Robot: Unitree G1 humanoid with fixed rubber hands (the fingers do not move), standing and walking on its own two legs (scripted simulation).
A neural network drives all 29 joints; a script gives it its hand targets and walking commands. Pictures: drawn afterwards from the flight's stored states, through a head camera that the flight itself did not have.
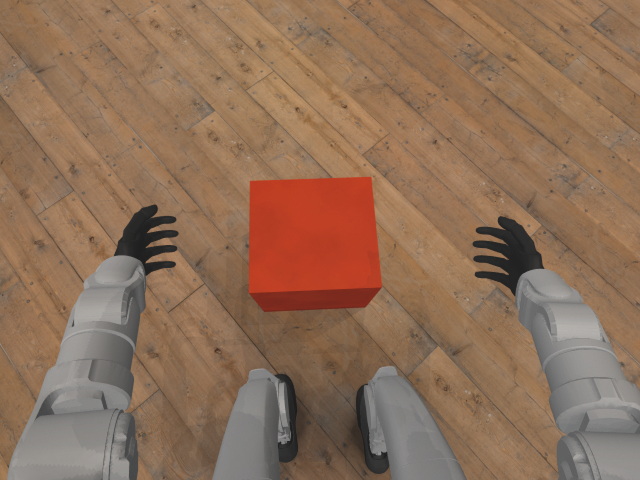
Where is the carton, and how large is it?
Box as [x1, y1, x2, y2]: [249, 177, 381, 311]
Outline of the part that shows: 370,177 250,181 249,293 264,311 363,307 381,287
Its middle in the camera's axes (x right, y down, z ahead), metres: -0.02 +0.02 +0.99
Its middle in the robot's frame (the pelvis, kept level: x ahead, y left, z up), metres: +0.54 +0.00 -0.54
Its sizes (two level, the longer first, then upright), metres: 0.281 0.261 0.277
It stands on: the floor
